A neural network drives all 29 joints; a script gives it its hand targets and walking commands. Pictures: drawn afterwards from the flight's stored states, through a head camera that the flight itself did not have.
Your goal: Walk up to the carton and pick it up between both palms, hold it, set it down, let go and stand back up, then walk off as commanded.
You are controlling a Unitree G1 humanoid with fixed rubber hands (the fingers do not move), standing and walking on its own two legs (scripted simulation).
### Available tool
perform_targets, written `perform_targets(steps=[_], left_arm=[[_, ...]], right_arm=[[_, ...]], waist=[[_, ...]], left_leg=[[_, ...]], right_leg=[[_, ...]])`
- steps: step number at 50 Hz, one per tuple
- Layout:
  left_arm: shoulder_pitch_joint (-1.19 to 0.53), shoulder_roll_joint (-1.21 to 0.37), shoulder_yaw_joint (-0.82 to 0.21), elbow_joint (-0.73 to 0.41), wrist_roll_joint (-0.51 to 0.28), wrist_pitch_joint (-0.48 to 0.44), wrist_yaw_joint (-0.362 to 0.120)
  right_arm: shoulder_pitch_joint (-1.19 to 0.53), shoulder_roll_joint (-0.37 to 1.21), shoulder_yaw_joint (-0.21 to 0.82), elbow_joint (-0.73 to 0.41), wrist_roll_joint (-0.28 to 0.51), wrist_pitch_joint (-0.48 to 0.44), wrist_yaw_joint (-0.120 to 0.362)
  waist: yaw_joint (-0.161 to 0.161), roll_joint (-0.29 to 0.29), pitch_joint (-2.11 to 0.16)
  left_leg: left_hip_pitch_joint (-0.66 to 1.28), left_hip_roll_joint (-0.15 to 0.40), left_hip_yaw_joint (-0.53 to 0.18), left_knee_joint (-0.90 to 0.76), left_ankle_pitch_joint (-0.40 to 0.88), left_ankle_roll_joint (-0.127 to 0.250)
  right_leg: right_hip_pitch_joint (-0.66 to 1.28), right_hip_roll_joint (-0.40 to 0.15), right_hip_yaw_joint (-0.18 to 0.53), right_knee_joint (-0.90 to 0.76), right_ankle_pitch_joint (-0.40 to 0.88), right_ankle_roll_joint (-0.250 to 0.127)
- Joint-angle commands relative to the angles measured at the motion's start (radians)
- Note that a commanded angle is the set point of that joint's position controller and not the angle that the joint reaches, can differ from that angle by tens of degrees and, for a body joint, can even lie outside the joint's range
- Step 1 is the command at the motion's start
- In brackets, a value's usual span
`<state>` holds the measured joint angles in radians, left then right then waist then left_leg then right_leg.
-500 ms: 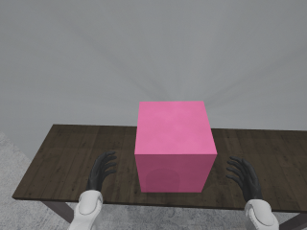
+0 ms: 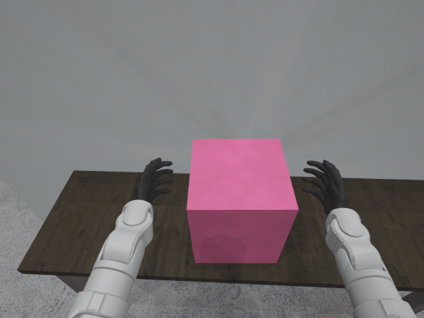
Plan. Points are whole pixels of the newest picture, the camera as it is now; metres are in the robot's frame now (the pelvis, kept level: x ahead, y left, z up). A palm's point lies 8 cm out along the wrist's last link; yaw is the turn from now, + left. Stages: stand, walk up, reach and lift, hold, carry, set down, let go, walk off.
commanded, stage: reach and lift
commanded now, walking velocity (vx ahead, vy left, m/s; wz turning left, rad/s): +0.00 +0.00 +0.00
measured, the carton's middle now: (235, 202) +0.41 -0.02 -0.06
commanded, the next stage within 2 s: none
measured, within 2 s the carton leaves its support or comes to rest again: neither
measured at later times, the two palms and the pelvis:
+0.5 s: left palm (148, 154) +0.40 +0.16 +0.11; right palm (325, 160) +0.40 -0.19 +0.10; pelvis +0.00 +0.00 +0.00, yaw +0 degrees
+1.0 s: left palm (155, 182) +0.40 +0.16 +0.02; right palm (323, 180) +0.40 -0.21 +0.04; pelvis +0.00 +0.01 -0.01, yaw -1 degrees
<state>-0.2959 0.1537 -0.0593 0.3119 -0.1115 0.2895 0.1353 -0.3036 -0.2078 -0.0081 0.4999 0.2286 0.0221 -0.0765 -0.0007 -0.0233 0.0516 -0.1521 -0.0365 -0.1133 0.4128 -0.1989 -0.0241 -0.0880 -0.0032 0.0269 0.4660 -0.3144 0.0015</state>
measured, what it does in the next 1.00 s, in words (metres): stands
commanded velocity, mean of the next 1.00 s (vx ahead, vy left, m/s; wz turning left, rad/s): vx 0.00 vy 0.00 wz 0.00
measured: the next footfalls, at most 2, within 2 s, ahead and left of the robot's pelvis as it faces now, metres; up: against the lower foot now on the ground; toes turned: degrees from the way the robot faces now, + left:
none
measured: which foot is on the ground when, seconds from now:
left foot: down 0.00-1.00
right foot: down 0.00-1.00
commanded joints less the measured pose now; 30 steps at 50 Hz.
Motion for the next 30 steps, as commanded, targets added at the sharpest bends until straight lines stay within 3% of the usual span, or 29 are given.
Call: perform_targets(steps=[1,3,4,5,7,8,9,10,11,12,14,16,17,18,22,24,26,28,30], left_arm=[[-0.534,0.121,0.146,-0.265,-0.074,-0.016,0.011],[-0.587,0.114,0.157,-0.255,-0.070,-0.008,0.015],[-0.541,0.119,0.177,-0.235,-0.064,0.005,0.015],[-0.608,0.134,0.173,-0.211,-0.062,0.014,0.018],[-0.627,0.131,0.175,-0.204,-0.065,0.028,0.018],[-0.618,0.124,0.180,-0.214,-0.062,0.039,0.017],[-0.629,0.138,0.192,-0.200,-0.061,0.045,0.018],[-0.648,0.148,0.194,-0.200,-0.064,0.056,0.017],[-0.690,0.162,0.192,-0.159,-0.071,0.057,0.016],[-0.688,0.171,0.208,-0.140,-0.063,0.056,0.015],[-0.730,0.163,0.191,-0.150,-0.064,0.058,0.018],[-0.794,0.182,0.191,-0.105,-0.092,0.061,0.017],[-0.797,0.190,0.215,-0.103,-0.082,0.052,0.017],[-0.825,0.189,0.204,-0.077,-0.080,0.055,0.022],[-0.850,0.182,0.194,-0.085,-0.075,0.049,0.023],[-0.903,0.179,0.186,-0.032,-0.078,0.044,0.016],[-0.859,0.186,0.216,-0.004,-0.048,0.052,0.012],[-0.849,0.180,0.218,0.065,-0.044,0.045,0.001],[-0.803,0.173,0.222,0.027,-0.029,0.012,-0.006]], right_arm=[[-0.539,-0.270,-0.086,-0.188,0.069,-0.018,-0.017],[-0.587,-0.275,-0.083,-0.162,0.078,-0.004,-0.015],[-0.526,-0.284,-0.069,-0.128,0.080,0.010,-0.012],[-0.588,-0.287,-0.094,-0.099,0.079,0.016,-0.011],[-0.647,-0.295,-0.076,-0.127,0.092,0.027,-0.006],[-0.635,-0.296,-0.081,-0.110,0.092,0.024,-0.010],[-0.672,-0.306,-0.084,-0.159,0.094,0.026,-0.011],[-0.686,-0.313,-0.088,-0.172,0.096,0.030,-0.016],[-0.723,-0.315,-0.090,-0.127,0.097,0.038,-0.015],[-0.714,-0.299,-0.081,-0.103,0.091,0.046,-0.016],[-0.767,-0.329,-0.089,-0.084,0.093,0.049,-0.008],[-0.822,-0.338,-0.093,-0.099,0.100,0.054,-0.014],[-0.838,-0.325,-0.077,-0.114,0.101,0.049,-0.014],[-0.851,-0.332,-0.106,-0.093,0.086,0.055,-0.013],[-0.872,-0.345,-0.083,-0.026,0.115,0.052,-0.009],[-0.925,-0.346,-0.090,0.003,0.106,0.055,-0.013],[-0.893,-0.353,-0.072,0.070,0.120,0.064,-0.010],[-0.899,-0.339,-0.070,0.121,0.117,0.056,-0.013],[-0.867,-0.333,-0.059,0.077,0.113,0.029,-0.016]], waist=[[-0.003,-0.030,-0.425],[0.003,-0.009,-0.449],[0.014,-0.019,-0.429],[-0.001,0.006,-0.434],[0.037,-0.002,-0.479],[0.021,0.000,-0.502],[0.038,-0.025,-0.550],[0.035,-0.025,-0.575],[0.022,-0.037,-0.562],[0.040,-0.026,-0.560],[0.026,-0.009,-0.599],[0.023,-0.040,-0.670],[0.047,-0.047,-0.712],[0.025,-0.027,-0.726],[0.035,0.015,-0.806],[0.019,0.023,-0.811],[0.044,0.005,-0.761],[0.035,-0.014,-0.747],[0.045,-0.005,-0.797]], left_leg=[[0.215,0.049,0.124,-0.032,0.357,-0.015],[0.231,0.058,0.121,-0.031,0.335,-0.016],[0.228,0.056,0.129,-0.031,0.350,-0.016],[0.223,0.057,0.119,-0.036,0.317,-0.014],[0.215,0.056,0.124,-0.038,0.333,-0.007],[0.251,0.057,0.121,-0.032,0.366,-0.012],[0.228,0.052,0.129,-0.025,0.366,-0.008],[0.219,0.051,0.127,-0.022,0.374,-0.007],[0.186,0.052,0.124,-0.017,0.346,-0.005],[0.166,0.051,0.133,-0.021,0.342,-0.005],[0.209,0.055,0.128,-0.011,0.380,-0.014],[0.178,0.052,0.126,0.003,0.369,-0.006],[0.160,0.055,0.133,0.009,0.381,0.000],[0.151,0.057,0.126,0.011,0.370,-0.009],[0.236,0.057,0.130,0.045,0.490,-0.027],[0.229,0.053,0.122,0.053,0.496,-0.030],[0.229,0.054,0.130,0.051,0.516,-0.030],[0.223,0.053,0.129,0.048,0.518,-0.030],[0.223,0.044,0.133,0.061,0.561,-0.036]], right_leg=[[-0.055,0.059,-0.002,-0.125,0.494,0.003],[-0.090,0.057,-0.003,-0.131,0.465,0.005],[-0.070,0.056,-0.001,-0.125,0.500,0.010],[-0.097,0.054,-0.004,-0.129,0.460,0.010],[-0.105,0.062,-0.005,-0.124,0.454,0.003],[-0.095,0.063,-0.009,-0.129,0.491,0.006],[-0.080,0.064,-0.004,-0.120,0.528,0.012],[-0.067,0.063,-0.007,-0.116,0.555,0.013],[-0.075,0.061,0.000,-0.113,0.546,0.012],[-0.080,0.058,-0.002,-0.110,0.547,0.017],[-0.103,0.066,-0.017,-0.109,0.543,0.016],[-0.101,0.061,-0.010,-0.094,0.579,0.019],[-0.098,0.062,-0.003,-0.088,0.602,0.022],[-0.121,0.066,-0.017,-0.081,0.577,0.020],[-0.164,0.072,-0.031,-0.080,0.644,0.015],[-0.184,0.069,-0.029,-0.081,0.660,0.019],[-0.163,0.074,-0.023,-0.084,0.682,0.019],[-0.149,0.070,-0.025,-0.087,0.700,0.022],[-0.123,0.075,-0.028,-0.073,0.748,0.023]])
